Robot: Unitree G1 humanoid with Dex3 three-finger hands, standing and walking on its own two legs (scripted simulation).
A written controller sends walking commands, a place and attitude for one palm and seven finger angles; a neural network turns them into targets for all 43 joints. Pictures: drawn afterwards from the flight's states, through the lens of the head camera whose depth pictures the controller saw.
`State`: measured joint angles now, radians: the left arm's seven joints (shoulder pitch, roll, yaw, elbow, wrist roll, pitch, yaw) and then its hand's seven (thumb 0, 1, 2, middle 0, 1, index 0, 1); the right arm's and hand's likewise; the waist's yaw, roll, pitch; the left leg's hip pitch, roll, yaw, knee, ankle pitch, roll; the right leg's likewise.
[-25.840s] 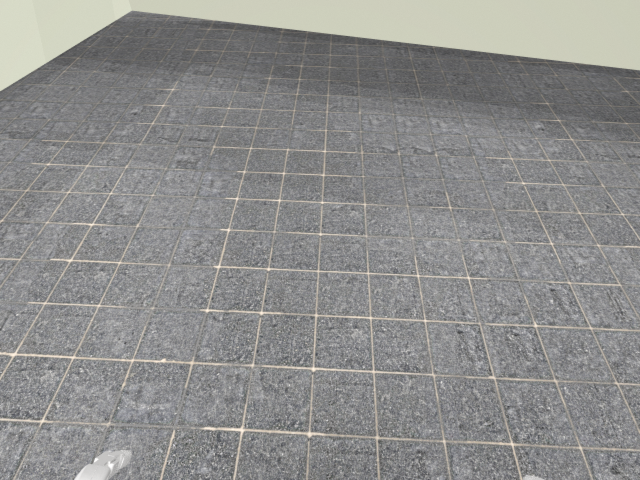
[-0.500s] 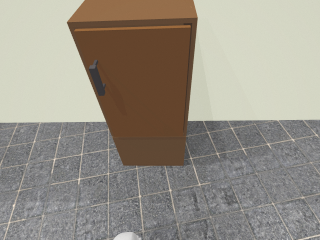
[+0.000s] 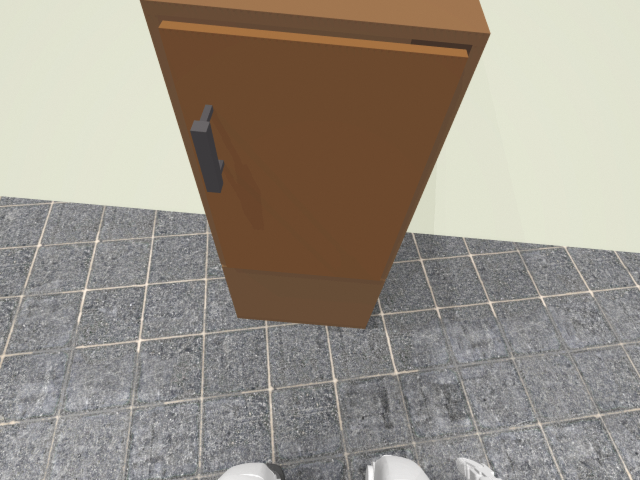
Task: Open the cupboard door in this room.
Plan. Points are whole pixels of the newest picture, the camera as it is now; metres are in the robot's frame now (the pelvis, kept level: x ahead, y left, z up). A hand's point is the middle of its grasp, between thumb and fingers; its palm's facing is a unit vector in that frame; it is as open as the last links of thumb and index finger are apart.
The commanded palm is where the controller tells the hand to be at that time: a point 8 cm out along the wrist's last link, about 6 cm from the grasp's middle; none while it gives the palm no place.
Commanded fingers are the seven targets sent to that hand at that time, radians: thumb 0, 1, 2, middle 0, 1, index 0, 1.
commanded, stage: come to a stop and stand still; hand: left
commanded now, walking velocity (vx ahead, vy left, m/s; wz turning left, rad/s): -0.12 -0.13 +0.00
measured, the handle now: (211, 150) +0.55 +0.22 +0.03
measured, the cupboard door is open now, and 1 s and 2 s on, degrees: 0 0 0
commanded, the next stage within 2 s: look again from close up in 1.68 s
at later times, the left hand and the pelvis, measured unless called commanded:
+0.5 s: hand out of the picture +0.03 +0.08 -0.15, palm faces +0.00 -0.96 -0.27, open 7.2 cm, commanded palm none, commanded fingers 0.00 0.90 0.90 -0.20 -0.30 -0.20 -0.30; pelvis -0.03 -0.10 +0.00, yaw +0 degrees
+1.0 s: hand out of the picture -0.07 +0.06 -0.17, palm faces +0.06 -0.99 -0.15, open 7.3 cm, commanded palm none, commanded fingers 0.00 0.90 0.90 -0.20 -0.30 -0.20 -0.30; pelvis -0.05 -0.10 +0.01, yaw +0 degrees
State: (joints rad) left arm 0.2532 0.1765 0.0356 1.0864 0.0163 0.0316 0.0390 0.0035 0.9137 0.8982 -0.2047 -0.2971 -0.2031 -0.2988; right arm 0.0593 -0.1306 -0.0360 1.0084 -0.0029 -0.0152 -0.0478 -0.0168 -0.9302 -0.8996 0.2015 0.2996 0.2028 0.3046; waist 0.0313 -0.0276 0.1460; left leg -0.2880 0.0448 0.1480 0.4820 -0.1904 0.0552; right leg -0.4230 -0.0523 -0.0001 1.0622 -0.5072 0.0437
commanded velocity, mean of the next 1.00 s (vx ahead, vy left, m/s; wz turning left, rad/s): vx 0.00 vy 0.00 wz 0.00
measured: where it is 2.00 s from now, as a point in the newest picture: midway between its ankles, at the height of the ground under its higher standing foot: outside the picture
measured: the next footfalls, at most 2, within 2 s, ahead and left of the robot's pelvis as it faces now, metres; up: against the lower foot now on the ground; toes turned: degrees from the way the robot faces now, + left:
right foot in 0.28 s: +0.00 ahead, -0.19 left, +0.00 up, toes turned -4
left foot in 0.62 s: -0.04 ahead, +0.03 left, +0.00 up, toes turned +3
